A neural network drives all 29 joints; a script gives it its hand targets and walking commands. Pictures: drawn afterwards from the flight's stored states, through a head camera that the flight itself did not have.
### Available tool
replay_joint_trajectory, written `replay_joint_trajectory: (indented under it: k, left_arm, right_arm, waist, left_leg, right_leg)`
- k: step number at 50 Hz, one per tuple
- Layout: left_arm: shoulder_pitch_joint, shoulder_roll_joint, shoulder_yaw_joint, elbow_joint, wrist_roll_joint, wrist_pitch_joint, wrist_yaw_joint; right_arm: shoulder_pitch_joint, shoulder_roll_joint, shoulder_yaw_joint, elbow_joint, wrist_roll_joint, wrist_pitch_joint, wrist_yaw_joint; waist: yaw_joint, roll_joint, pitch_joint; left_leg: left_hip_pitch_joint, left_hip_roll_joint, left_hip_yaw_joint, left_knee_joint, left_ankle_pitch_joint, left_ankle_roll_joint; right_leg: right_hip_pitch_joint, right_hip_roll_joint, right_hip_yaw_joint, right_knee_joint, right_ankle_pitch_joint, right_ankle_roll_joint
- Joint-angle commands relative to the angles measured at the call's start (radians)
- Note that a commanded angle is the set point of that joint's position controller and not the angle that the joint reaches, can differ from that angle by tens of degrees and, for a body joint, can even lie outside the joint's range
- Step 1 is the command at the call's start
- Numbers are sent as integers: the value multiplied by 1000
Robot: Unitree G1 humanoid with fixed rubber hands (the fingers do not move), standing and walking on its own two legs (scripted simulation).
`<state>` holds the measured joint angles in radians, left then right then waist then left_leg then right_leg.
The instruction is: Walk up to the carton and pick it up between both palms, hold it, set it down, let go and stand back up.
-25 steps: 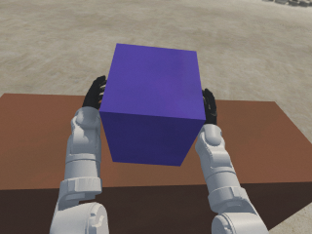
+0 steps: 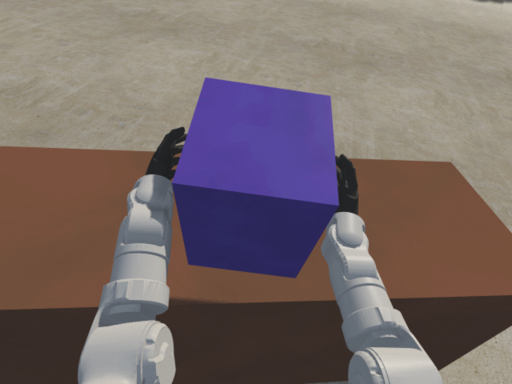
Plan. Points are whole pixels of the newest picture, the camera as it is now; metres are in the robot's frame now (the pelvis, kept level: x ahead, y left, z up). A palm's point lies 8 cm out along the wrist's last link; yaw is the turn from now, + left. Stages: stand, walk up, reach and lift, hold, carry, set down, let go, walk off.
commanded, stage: set down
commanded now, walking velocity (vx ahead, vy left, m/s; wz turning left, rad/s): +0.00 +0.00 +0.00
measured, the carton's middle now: (254, 186) +0.41 -0.02 +0.12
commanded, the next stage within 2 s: none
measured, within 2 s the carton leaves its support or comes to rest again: neither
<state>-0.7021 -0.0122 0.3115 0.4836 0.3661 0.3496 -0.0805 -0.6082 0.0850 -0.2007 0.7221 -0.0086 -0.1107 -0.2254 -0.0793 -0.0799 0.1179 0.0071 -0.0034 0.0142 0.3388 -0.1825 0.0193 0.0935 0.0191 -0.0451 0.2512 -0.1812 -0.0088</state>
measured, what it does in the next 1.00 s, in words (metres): stands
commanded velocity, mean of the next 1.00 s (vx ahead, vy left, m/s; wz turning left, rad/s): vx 0.00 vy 0.00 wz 0.00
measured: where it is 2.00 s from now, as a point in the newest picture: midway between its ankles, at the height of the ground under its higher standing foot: outside the picture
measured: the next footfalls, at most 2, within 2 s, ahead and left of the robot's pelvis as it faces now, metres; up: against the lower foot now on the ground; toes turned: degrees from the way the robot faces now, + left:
none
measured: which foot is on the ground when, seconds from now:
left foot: down 0.00-1.00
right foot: down 0.00-1.00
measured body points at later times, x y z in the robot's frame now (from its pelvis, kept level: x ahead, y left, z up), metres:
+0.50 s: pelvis +0.00 +0.02 +0.00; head +0.00 +0.07 +0.45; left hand +0.45 +0.14 +0.13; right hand +0.38 -0.15 +0.12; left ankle +0.02 +0.10 -0.75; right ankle -0.01 -0.11 -0.75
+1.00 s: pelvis +0.01 +0.01 +0.00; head +0.03 +0.06 +0.45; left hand +0.47 +0.13 +0.11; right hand +0.39 -0.15 +0.10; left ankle +0.02 +0.10 -0.75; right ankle -0.01 -0.11 -0.75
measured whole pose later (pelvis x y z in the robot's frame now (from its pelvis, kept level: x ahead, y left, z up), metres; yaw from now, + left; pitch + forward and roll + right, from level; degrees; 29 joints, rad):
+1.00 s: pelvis +0.01 +0.01 +0.00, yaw -2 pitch +0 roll -1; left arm -0.92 0.10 0.33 1.00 0.34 0.12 -0.08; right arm -0.70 0.17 -0.48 0.93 -0.20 -0.22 -0.24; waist -0.08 -0.10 0.02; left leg -0.16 0.00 0.05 0.35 -0.18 0.03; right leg -0.07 0.02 -0.02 0.22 -0.15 0.01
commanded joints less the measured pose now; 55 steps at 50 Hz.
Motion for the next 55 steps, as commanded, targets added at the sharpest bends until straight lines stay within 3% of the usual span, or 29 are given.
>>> replay_joint_trajectory:
  k: [1,2,6,11,14,19,26,34,41,42,43,48,52,55]
  left_arm:
    - [-579,-489,-356,-17,-79,-89,-137]
    - [-589,-483,-340,10,-79,-96,-137]
    - [-634,-489,-310,78,-78,-128,-137]
    - [-707,-499,-317,144,-99,-178,-132]
    - [-748,-503,-308,198,-93,-195,-135]
    - [-771,-536,-317,240,-107,-223,-122]
    - [-757,-554,-317,278,-108,-239,-110]
    - [-768,-558,-313,300,-106,-259,-106]
    - [-780,-521,-263,356,-83,-275,-126]
    - [-794,-516,-268,353,-89,-283,-127]
    - [-803,-521,-264,367,-84,-288,-129]
    - [-809,-493,-218,434,-69,-302,-154]
    - [-824,-478,-212,443,-74,-318,-159]
    - [-818,-466,-195,467,-61,-333,-165]
  right_arm:
    - [-749,395,311,-221,-51,-92,121]
    - [-750,393,303,-195,-55,-94,121]
    - [-792,408,256,-160,-88,-103,125]
    - [-816,438,206,-114,-120,-119,122]
    - [-802,449,155,-46,-155,-108,119]
    - [-813,464,144,-13,-161,-120,119]
    - [-824,464,133,14,-151,-132,124]
    - [-816,461,129,36,-154,-146,122]
    - [-818,471,93,50,-187,-152,114]
    - [-831,474,96,45,-189,-158,112]
    - [-827,483,89,55,-192,-161,110]
    - [-819,502,48,67,-245,-161,100]
    - [-814,506,12,75,-266,-173,100]
    - [-804,532,8,84,-285,-182,94]
  waist:
    - [-3,84,-469]
    - [13,74,-454]
    - [28,63,-462]
    - [4,86,-517]
    - [-16,111,-492]
    - [-18,154,-554]
    - [-13,156,-594]
    - [-12,167,-631]
    - [-12,157,-617]
    - [0,148,-644]
    - [-13,155,-645]
    - [-14,134,-623]
    - [-22,146,-660]
    - [-11,146,-681]
  left_leg:
    - [108,-1,75,-14,314,-33]
    - [99,-2,79,-21,292,-31]
    - [45,-5,93,-45,193,-15]
    - [56,0,90,-36,224,-23]
    - [59,0,99,-47,179,-31]
    - [148,13,87,4,354,-57]
    - [213,23,76,47,525,-81]
    - [218,23,71,68,609,-96]
    - [152,21,80,48,547,-89]
    - [142,20,83,54,545,-86]
    - [134,19,84,53,548,-89]
    - [53,13,90,19,415,-72]
    - [47,16,91,20,420,-79]
    - [1,13,98,22,427,-74]
  right_leg:
    - [66,8,-60,9,366,55]
    - [66,6,-59,6,349,59]
    - [77,-3,-51,3,296,58]
    - [49,-2,-54,-2,299,56]
    - [16,-5,-56,-22,220,50]
    - [-64,14,-61,-26,252,34]
    - [-119,35,-69,-34,268,28]
    - [-135,45,-70,-24,319,25]
    - [-91,34,-57,-7,351,34]
    - [-80,29,-50,-4,380,35]
    - [-81,28,-51,0,386,35]
    - [-36,7,-49,13,399,45]
    - [-49,8,-50,13,391,40]
    - [-18,-2,-42,30,461,42]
